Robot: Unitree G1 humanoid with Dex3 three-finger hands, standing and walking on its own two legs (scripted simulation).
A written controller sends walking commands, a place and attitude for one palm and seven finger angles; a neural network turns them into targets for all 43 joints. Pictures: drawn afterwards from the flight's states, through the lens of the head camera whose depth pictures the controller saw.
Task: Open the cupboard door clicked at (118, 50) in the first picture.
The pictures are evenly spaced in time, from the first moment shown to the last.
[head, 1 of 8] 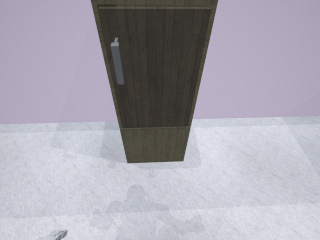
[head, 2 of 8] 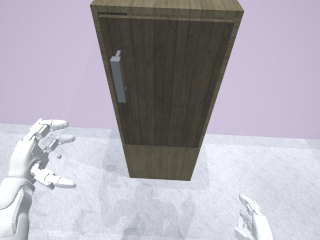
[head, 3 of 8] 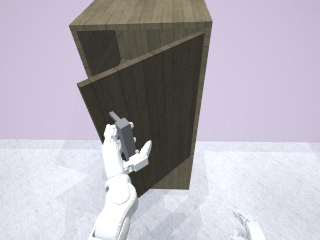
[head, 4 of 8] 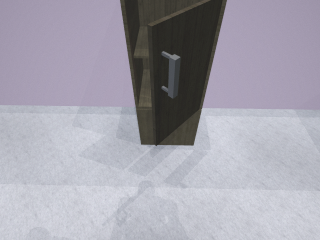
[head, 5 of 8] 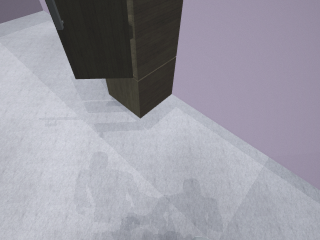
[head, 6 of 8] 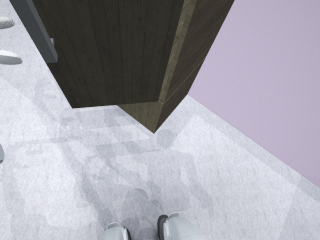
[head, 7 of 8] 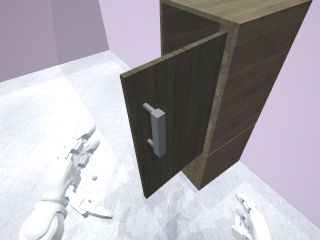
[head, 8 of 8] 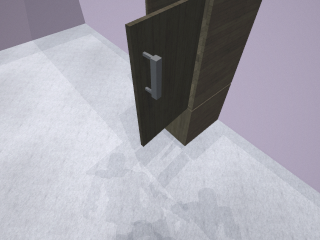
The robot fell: no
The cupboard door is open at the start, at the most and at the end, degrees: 0 99 96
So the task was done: yes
